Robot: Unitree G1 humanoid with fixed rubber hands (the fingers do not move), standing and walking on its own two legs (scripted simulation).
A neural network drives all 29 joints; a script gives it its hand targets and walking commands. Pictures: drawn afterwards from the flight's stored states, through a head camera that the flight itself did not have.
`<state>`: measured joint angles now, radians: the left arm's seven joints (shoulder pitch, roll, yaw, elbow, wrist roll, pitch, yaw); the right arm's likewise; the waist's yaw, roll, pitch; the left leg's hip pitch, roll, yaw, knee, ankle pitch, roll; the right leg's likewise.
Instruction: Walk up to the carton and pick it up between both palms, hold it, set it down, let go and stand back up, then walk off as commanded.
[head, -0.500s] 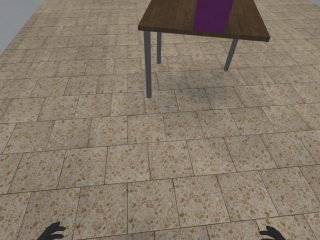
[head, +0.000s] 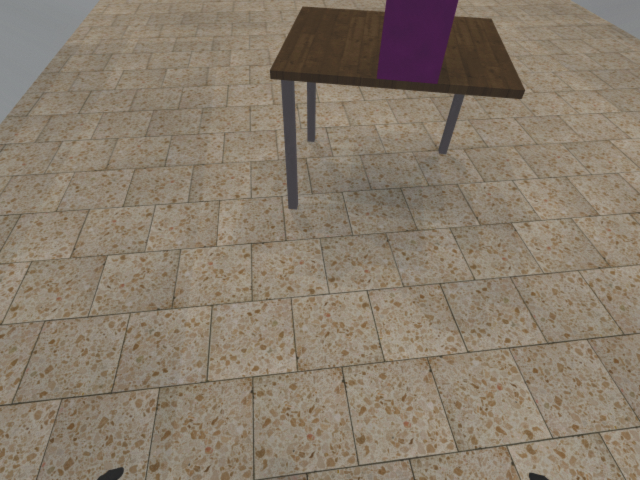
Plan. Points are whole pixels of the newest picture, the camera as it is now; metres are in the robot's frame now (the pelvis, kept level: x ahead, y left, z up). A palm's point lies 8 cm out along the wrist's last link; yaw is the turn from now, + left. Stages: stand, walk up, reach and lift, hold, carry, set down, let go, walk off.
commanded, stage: stand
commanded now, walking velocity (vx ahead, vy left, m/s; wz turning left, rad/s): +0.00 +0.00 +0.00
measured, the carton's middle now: (413, 29) +1.42 -0.28 +0.02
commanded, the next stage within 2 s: walk up in 0.78 s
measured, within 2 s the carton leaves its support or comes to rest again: neither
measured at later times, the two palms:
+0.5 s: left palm out of the picture +0.08 +0.31 -0.10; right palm out of the picture +0.08 -0.30 -0.10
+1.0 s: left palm out of the picture +0.08 +0.31 -0.10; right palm out of the picture +0.08 -0.31 -0.10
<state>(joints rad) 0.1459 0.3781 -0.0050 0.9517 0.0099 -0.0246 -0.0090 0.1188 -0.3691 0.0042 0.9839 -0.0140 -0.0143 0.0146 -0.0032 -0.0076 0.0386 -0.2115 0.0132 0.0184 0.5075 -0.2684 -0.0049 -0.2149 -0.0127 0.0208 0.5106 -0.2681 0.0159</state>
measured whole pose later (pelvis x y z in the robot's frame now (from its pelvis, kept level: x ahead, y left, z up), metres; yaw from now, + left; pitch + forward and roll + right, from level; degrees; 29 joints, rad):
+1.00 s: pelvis +0.00 +0.01 +0.01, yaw -1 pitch -2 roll +0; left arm 0.13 0.40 0.00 1.06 0.01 -0.01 -0.01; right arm 0.09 -0.39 0.00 1.10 -0.02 -0.01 0.02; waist 0.00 -0.01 0.04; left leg -0.14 0.01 0.03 0.38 -0.22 0.01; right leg -0.15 -0.02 0.03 0.38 -0.23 0.01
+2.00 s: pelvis +0.38 -0.06 +0.01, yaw -10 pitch -2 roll +0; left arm 0.22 0.46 0.06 0.76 0.02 -0.03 -0.10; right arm 0.44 -0.46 -0.06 0.78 0.00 -0.10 0.05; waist -0.05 -0.04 0.07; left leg -0.06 0.00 0.11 0.38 -0.27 0.04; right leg -0.56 -0.08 0.01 0.75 -0.12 0.00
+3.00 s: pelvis +0.78 -0.15 +0.00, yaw -10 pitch -2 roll +1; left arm 0.24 0.45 0.07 0.73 0.02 0.00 -0.11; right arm 0.46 -0.50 -0.05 0.77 0.00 -0.10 0.02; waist -0.05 -0.04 0.06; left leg -0.12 0.03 0.08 0.48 -0.32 -0.01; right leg -0.47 -0.10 -0.03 0.63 -0.16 -0.01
